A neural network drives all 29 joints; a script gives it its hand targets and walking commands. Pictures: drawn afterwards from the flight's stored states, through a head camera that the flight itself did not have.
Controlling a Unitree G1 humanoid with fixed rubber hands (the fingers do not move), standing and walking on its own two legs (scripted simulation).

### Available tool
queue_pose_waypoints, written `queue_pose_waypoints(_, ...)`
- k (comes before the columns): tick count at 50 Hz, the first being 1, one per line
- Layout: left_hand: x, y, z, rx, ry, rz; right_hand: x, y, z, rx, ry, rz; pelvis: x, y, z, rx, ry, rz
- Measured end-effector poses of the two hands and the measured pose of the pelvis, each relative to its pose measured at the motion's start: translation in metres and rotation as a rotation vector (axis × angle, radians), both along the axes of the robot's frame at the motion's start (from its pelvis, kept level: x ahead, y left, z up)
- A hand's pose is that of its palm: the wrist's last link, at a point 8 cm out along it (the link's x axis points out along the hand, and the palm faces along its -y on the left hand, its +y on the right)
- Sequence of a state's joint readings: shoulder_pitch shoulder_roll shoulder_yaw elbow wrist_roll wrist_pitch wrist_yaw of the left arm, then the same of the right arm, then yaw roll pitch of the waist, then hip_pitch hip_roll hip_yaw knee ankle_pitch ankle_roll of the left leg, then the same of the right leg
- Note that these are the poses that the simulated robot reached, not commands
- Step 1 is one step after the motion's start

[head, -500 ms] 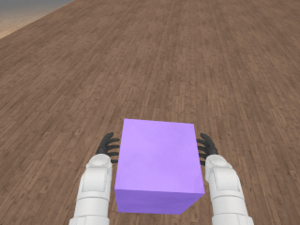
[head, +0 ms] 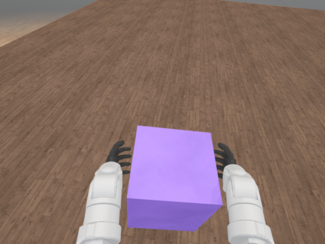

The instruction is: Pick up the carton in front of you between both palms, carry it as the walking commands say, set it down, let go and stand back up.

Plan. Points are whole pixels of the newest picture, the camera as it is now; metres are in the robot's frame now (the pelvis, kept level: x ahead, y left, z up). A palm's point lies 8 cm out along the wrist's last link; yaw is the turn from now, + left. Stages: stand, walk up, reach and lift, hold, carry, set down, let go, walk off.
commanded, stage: set down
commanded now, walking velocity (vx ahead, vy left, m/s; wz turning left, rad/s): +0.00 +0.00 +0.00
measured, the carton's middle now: (167, 181) +0.32 +0.00 -0.05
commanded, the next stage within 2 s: none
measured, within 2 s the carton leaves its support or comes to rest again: neither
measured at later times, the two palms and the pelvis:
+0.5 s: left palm (121, 191) +0.33 +0.15 -0.15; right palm (208, 191) +0.34 -0.14 -0.13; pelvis -0.03 -0.02 -0.07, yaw +3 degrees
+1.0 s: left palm (127, 196) +0.39 +0.15 -0.29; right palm (199, 199) +0.38 -0.15 -0.28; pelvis -0.05 -0.03 -0.21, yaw +0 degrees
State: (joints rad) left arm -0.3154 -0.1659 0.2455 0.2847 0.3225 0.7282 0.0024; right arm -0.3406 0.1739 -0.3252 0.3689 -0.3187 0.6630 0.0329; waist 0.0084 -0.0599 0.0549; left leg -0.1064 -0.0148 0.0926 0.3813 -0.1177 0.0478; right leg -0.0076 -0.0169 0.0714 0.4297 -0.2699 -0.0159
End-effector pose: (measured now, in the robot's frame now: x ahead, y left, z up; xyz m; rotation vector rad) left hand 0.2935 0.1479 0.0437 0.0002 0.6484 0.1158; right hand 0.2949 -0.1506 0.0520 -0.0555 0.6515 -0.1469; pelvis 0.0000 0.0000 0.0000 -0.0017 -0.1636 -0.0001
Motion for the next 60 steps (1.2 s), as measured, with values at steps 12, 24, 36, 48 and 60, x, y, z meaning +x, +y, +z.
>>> queue_pose_waypoints(12, 0.033, 0.003, -0.043, -0.013, 0.034, 0.058, 0.032, 0.009, -0.041, -0.02, 0.041, -0.021, -0.006, -0.002, -0.014, 0.001, 0.111, 0.025)
queue_pose_waypoints(24, 0.04, 0.002, -0.182, 0.021, 0.037, 0.042, 0.043, 0.007, -0.175, -0.014, 0.038, -0.02, -0.03, -0.02, -0.06, -0.035, 0.512, 0.051)
queue_pose_waypoints(36, 0.071, -0.005, -0.248, 0.006, -0.027, 0.048, 0.069, 0.001, -0.242, 0.045, -0.032, -0.086, -0.046, -0.036, -0.134, -0.042, 0.737, 0.031)
queue_pose_waypoints(48, 0.094, -0.002, -0.318, 0.017, 0.018, 0.027, 0.086, 0.005, -0.315, 0.04, 0.008, -0.099, -0.052, -0.035, -0.197, -0.057, 0.865, 0.016)
queue_pose_waypoints(60, 0.109, -0.001, -0.404, 0.023, 0.026, 0.012, 0.102, 0.005, -0.396, 0.035, 0.009, -0.1, -0.06, -0.027, -0.259, -0.063, 0.947, -0.002)
